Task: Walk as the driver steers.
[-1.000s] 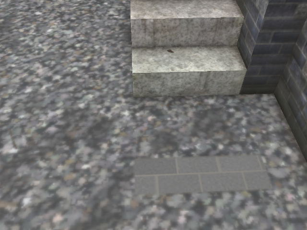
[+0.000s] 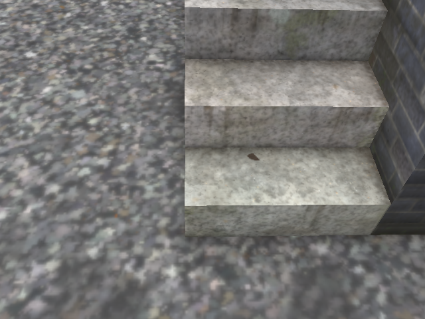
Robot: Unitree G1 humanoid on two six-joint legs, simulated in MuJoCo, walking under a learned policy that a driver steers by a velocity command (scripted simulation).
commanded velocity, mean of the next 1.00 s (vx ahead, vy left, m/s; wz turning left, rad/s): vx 0.40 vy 0.01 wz -0.45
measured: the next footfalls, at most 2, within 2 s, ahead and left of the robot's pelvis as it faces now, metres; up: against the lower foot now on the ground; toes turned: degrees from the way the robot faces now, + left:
right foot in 0.40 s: +0.36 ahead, -0.17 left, +0.00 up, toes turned -15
left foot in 0.84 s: +0.64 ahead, -0.07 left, +0.00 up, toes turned -32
